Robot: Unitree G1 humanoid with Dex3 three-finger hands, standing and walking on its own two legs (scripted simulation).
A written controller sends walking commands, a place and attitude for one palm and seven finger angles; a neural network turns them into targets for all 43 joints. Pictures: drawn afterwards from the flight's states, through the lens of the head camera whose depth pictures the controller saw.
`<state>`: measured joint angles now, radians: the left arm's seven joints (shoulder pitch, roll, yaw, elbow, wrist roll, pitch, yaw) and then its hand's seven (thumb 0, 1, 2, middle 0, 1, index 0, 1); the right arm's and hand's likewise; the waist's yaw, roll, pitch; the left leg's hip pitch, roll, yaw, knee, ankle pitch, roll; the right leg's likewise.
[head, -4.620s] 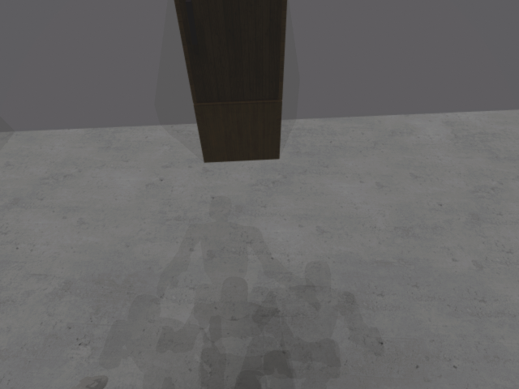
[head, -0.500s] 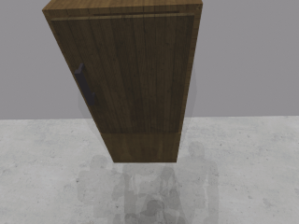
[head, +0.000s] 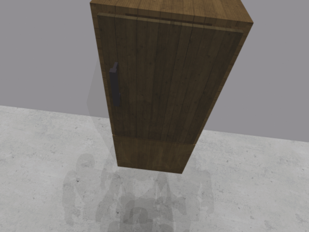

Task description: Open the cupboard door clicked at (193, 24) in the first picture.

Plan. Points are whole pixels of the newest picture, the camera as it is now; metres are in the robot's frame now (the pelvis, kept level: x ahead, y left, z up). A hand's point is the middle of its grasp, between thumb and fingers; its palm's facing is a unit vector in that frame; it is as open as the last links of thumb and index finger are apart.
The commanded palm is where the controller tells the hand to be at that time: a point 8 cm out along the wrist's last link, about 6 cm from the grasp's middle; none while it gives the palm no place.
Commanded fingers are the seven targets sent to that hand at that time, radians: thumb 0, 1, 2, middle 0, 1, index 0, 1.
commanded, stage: come to a stop and stand still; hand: left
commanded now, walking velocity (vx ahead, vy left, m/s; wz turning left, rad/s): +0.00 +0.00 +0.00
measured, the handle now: (116, 85) +0.56 +0.19 +0.02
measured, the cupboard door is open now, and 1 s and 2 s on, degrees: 0 0 0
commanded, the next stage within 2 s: look again from close up in 0.92 s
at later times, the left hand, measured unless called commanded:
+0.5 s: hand out of the picture -0.03 +0.14 -0.17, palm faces +0.00 -0.98 -0.18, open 7.3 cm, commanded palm none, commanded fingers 0.00 0.90 0.90 -0.20 -0.30 -0.20 -0.30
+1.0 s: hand out of the picture -0.04 +0.11 -0.18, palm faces +0.03 -0.99 -0.15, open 7.4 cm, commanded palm none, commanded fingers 0.00 0.90 0.90 -0.20 -0.30 -0.20 -0.30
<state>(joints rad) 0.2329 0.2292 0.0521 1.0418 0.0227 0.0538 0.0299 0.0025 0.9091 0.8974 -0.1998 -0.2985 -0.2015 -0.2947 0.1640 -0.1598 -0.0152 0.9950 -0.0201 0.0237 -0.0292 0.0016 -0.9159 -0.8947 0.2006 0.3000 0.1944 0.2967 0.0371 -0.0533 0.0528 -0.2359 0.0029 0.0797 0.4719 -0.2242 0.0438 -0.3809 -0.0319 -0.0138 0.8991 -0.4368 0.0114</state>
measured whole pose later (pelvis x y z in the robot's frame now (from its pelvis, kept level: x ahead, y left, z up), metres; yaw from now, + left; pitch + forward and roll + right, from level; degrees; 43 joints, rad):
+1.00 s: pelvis -0.02 -0.03 +0.00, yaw -1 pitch -1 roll +0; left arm 0.34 0.09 -0.01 1.14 0.01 -0.01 0.05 0.00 0.91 0.90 -0.20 -0.30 -0.20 -0.29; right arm 0.30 -0.10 0.00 1.17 -0.01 0.00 -0.04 0.01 -0.92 -0.89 0.20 0.30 0.20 0.30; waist 0.00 0.00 0.02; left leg -0.22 0.04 0.07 0.41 -0.16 -0.01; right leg -0.12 0.01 -0.06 0.42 -0.28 -0.03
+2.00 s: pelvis -0.04 -0.04 -0.08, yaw +0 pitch +12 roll +0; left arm 0.33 0.22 0.24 0.24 -0.31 -0.53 -0.41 0.00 0.65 0.79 -0.22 -0.46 -0.22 -0.46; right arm 0.13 -0.26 -0.07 0.55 0.02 -0.22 -0.03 0.01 -0.91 -0.89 0.20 0.30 0.20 0.30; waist 0.01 -0.02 -0.15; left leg -0.87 0.04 0.02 1.08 -0.42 -0.01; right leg -0.76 0.00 -0.07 1.11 -0.57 -0.04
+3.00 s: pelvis -0.03 +0.00 -0.05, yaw +1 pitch +9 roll -3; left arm 0.06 0.38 0.37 0.30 -0.34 -0.26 -0.45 -0.01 -0.45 0.32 -0.30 -1.17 -0.30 -1.17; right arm 0.24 -0.25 0.06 0.55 0.04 -0.20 -0.08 0.01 -0.91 -0.89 0.21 0.30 0.20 0.30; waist 0.01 0.02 -0.09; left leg -0.69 0.03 0.01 0.90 -0.37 0.03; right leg -0.54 0.00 -0.08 0.85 -0.46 0.00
